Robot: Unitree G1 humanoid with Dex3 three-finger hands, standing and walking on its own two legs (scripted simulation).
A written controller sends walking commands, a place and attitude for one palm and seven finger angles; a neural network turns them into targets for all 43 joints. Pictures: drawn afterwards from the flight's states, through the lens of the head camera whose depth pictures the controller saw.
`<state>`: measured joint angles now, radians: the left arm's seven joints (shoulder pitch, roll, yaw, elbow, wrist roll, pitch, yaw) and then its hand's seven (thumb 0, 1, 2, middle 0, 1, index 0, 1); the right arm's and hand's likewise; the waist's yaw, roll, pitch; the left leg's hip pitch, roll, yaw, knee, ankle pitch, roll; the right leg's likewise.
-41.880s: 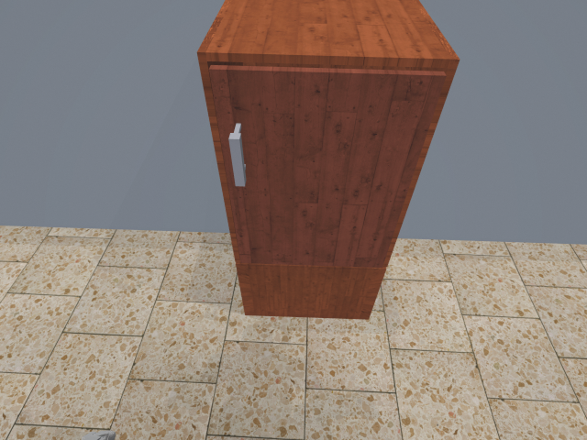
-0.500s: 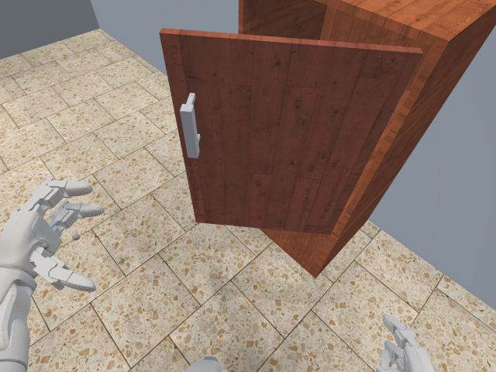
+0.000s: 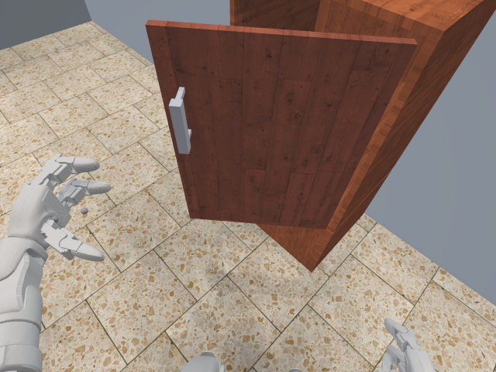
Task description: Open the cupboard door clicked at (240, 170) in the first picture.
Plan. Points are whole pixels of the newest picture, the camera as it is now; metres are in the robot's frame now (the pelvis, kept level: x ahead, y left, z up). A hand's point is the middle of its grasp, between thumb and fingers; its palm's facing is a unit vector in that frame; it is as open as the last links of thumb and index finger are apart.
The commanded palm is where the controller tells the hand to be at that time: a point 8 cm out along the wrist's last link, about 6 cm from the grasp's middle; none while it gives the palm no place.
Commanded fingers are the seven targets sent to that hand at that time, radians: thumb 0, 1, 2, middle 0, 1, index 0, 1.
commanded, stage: move the hooked fingers beside the handle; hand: left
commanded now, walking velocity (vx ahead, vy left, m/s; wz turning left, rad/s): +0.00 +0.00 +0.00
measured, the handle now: (182, 121) +0.55 +0.16 +0.07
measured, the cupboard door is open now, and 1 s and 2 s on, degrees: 41 41 41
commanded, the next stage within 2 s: none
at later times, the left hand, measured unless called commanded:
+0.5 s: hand (109, 180) +0.39 +0.25 +0.08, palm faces -0.01 -1.00 -0.01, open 14.0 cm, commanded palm +0.37 +0.30 +0.08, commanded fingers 0.00 -0.50 0.30 -0.30 -1.20 -0.30 -1.20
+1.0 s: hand (132, 150) +0.46 +0.23 +0.07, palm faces -0.03 -1.00 +0.01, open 14.0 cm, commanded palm +0.46 +0.28 +0.07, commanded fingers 0.00 -0.50 0.30 -0.30 -1.20 -0.30 -1.20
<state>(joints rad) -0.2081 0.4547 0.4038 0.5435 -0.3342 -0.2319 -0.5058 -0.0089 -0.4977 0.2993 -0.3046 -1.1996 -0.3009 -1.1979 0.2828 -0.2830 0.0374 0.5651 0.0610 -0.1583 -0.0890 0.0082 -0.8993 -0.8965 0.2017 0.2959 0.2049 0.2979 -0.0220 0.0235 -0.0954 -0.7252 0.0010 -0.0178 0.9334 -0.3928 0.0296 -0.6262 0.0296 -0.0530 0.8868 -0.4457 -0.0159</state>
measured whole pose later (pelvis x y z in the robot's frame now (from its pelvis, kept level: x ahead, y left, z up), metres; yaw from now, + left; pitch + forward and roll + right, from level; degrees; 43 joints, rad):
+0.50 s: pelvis +0.00 +0.00 +0.00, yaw -1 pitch +13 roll -2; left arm -0.40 0.46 0.39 0.75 -0.27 -0.28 -0.44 -0.01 -0.50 0.30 -0.30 -1.20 -0.30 -1.20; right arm 0.33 -0.27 0.03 0.60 0.06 -0.07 -0.07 0.01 -0.90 -0.90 0.20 0.30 0.20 0.30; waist -0.06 0.02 -0.11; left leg -0.75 0.01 0.00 0.93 -0.40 0.03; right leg -0.66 0.03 -0.04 0.89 -0.44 -0.01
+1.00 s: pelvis +0.00 +0.01 -0.01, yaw -2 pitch +17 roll -3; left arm -0.74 0.54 0.41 1.08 -0.18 -0.34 -0.40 -0.01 -0.50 0.30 -0.30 -1.20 -0.30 -1.20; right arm 0.37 -0.28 0.03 0.63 0.04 0.01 -0.04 0.00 -0.90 -0.90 0.20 0.30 0.20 0.30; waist -0.12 0.01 -0.11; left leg -0.89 0.02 0.00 1.01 -0.41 0.04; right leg -0.80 0.04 -0.03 0.95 -0.45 0.00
